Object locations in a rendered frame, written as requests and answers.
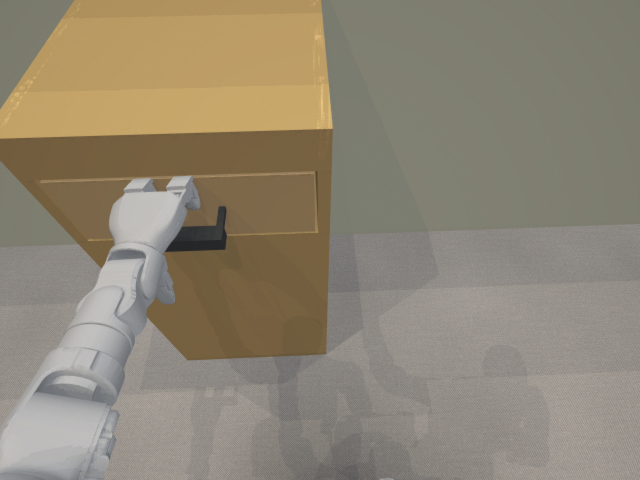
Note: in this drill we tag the robot left forearm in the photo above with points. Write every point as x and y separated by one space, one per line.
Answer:
89 361

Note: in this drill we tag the drawer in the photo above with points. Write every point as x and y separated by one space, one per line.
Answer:
255 202

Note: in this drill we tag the left robot upper arm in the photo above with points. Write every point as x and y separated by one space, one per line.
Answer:
59 438

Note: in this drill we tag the handle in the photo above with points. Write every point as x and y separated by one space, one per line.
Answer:
199 238

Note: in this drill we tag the cabinet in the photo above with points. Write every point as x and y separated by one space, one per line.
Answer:
142 88

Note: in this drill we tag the left robot hand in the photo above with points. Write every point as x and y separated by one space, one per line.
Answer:
143 215

